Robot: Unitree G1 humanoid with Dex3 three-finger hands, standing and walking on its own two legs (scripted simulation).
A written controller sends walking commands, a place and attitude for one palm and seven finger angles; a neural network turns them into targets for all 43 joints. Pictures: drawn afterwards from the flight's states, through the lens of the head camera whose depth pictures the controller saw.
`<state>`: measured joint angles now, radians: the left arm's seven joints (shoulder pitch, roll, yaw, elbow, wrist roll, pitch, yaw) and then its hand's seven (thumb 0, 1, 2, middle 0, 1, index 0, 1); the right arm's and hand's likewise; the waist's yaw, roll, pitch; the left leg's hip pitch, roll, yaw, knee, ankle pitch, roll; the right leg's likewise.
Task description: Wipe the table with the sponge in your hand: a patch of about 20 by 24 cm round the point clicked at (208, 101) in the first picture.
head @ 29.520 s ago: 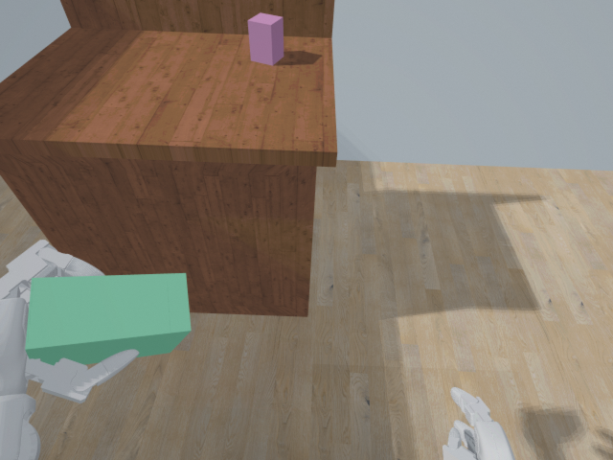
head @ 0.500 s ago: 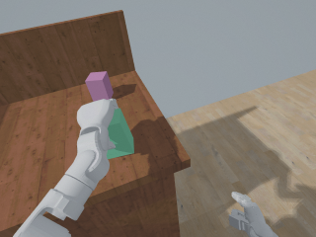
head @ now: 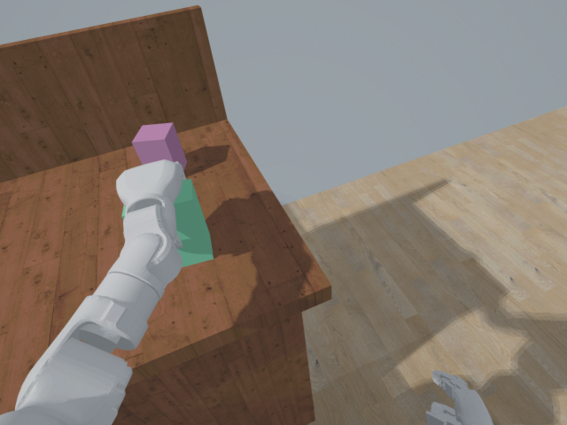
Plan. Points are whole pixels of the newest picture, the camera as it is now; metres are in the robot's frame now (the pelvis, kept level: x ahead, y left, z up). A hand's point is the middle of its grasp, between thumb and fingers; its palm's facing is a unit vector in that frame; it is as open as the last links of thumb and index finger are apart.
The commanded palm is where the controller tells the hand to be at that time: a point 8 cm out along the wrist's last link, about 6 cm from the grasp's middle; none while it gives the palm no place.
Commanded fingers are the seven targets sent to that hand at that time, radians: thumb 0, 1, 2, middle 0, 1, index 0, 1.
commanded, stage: wipe forward along the third lane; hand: left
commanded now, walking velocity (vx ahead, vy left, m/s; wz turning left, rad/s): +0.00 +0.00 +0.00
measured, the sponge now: (175, 237) +0.38 +0.21 +0.09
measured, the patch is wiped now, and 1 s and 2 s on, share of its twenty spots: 0.90 1.00 1.00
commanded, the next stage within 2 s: wipe back along the third lane in 0.78 s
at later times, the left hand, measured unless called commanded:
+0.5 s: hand (152, 196) +0.43 +0.24 +0.14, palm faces -0.03 -0.03 -1.00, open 10.2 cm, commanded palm +0.41 +0.25 +0.18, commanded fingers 0.00 0.10 1.30 -1.20 -1.60 -1.20 -1.60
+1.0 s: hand (143, 184) +0.46 +0.27 +0.14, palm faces -0.03 -0.02 -1.00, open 10.2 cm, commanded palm +0.43 +0.26 +0.17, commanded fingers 0.00 0.10 1.30 -1.20 -1.60 -1.20 -1.60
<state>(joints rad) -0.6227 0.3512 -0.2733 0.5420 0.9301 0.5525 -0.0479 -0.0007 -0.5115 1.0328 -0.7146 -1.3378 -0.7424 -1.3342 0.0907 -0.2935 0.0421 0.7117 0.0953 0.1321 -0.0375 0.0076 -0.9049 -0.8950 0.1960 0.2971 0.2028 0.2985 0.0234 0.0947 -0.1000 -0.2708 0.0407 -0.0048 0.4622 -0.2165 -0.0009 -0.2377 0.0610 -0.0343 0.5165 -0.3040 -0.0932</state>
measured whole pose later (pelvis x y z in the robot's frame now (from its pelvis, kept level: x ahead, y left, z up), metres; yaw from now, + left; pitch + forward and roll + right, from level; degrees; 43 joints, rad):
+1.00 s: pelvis +0.01 +0.05 +0.00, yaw -1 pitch +7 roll +0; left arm -0.89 0.39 -0.21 0.93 0.97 0.40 0.03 0.01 -0.51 1.03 -0.72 -1.34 -0.74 -1.34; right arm 0.21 -0.28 0.01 0.76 0.08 0.13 -0.02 0.01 -0.90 -0.89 0.20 0.30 0.20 0.30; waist -0.03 0.06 -0.12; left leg -0.37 0.01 0.02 0.47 -0.22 0.01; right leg -0.31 0.03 0.00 0.46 -0.27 -0.03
